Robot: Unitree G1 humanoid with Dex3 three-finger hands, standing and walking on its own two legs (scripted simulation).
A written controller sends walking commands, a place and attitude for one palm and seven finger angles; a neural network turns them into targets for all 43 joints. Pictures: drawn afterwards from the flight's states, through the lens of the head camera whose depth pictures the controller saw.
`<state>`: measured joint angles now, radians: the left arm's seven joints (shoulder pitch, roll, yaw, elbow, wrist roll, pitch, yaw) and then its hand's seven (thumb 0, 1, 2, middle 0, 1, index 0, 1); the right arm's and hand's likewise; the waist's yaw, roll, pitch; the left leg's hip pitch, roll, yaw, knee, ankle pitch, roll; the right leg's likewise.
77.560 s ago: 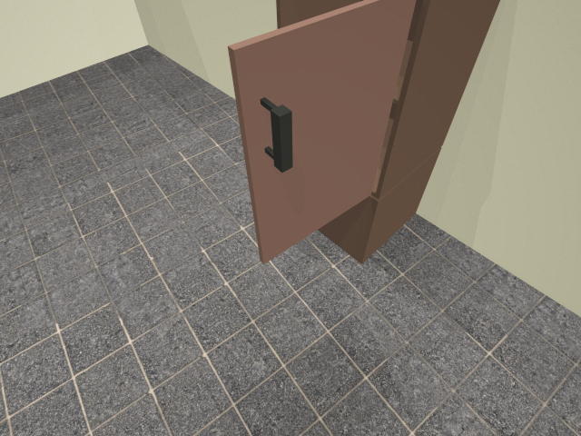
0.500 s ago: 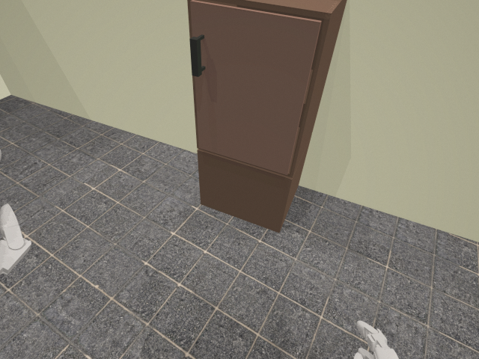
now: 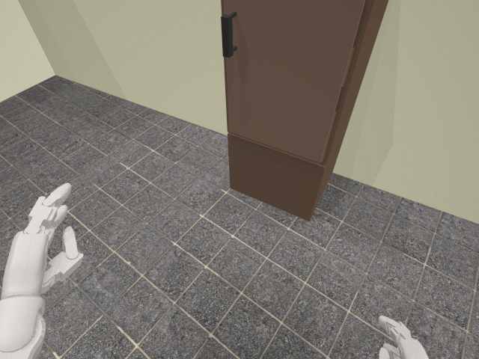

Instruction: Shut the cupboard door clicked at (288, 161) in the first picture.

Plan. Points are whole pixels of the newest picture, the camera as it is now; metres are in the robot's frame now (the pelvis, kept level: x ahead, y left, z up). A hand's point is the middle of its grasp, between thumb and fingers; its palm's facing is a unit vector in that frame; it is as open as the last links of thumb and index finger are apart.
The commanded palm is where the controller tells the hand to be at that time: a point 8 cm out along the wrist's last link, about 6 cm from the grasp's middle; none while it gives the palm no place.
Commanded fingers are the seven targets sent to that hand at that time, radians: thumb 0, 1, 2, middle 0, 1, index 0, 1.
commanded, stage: let the arm hang, fingers relaxed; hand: left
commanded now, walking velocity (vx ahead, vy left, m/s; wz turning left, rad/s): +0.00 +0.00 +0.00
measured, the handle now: (230, 34) +1.04 +0.10 +0.10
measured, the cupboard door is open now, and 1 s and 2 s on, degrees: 0 0 0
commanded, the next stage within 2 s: look to check the result in 1.02 s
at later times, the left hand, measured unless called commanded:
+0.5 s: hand out of the picture +0.00 +0.20 -0.15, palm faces +0.01 -0.97 -0.25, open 7.2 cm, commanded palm none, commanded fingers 0.00 0.90 0.90 -0.20 -0.30 -0.20 -0.30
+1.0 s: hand out of the picture -0.01 +0.18 -0.16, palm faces +0.01 -0.99 -0.15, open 7.4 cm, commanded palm none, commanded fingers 0.00 0.90 0.90 -0.20 -0.30 -0.20 -0.30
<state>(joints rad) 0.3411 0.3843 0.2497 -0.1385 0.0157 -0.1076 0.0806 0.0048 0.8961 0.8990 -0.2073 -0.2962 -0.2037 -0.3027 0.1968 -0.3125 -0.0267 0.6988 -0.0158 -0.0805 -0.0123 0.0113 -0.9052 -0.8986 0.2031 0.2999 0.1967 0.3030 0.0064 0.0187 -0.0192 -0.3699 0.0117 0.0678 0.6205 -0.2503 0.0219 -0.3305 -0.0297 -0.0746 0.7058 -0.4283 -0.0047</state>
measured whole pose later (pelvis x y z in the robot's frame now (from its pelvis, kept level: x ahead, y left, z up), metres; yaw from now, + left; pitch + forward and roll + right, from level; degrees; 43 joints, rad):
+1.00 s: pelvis +0.00 +0.02 +0.02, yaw -1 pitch -1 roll +0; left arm 0.30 0.13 0.00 1.14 0.01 0.00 0.02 0.00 0.91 0.90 -0.20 -0.30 -0.20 -0.30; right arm 0.30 -0.14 -0.01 1.13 -0.02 0.00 -0.03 0.00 -0.91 -0.90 0.20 0.30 0.20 0.30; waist -0.01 0.00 0.02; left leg -0.21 0.00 0.09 0.38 -0.15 0.04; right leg -0.15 -0.01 0.00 0.39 -0.22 0.01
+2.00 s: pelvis +0.03 +0.00 +0.03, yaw -1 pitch -1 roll +0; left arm 0.15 0.29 0.02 1.13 0.01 -0.02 0.00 0.01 0.91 0.90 -0.21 -0.30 -0.20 -0.30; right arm 0.14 -0.30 -0.01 1.12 -0.02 -0.01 -0.01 0.01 -0.91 -0.90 0.20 0.30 0.20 0.30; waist -0.01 0.01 0.04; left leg -0.14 0.01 0.08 0.31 -0.15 0.01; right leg -0.07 0.01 -0.01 0.31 -0.22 -0.02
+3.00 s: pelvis +0.05 -0.02 +0.03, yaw -2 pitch -1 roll +0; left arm 0.17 0.28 0.01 1.13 0.01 -0.02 0.01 0.01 0.91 0.90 -0.21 -0.30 -0.20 -0.30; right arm 0.15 -0.29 -0.01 1.13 -0.01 0.00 -0.02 0.01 -0.91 -0.90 0.20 0.30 0.20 0.30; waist -0.01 0.01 0.04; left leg -0.10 0.05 0.08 0.31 -0.18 -0.03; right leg -0.03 0.05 0.00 0.27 -0.23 -0.05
